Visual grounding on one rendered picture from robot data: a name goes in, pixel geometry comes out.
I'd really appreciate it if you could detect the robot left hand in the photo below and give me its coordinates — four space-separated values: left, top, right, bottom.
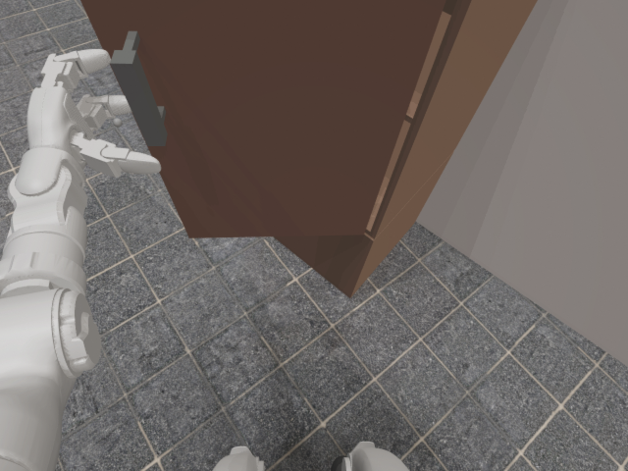
26 49 161 178

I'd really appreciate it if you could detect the left robot upper arm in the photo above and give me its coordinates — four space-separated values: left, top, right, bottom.
0 288 101 471

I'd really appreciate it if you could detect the cupboard door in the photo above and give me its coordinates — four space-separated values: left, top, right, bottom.
80 0 446 238

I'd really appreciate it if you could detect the robot shin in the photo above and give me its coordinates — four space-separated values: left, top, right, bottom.
351 442 375 453
230 446 252 455

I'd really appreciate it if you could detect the left robot shin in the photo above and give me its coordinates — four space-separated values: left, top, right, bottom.
230 446 252 455

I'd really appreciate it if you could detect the handle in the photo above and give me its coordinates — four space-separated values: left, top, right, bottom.
110 31 168 146

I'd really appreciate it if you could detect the right robot shin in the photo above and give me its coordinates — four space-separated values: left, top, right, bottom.
351 442 375 453

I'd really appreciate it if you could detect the robot left forearm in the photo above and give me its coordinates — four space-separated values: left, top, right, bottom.
0 147 87 298

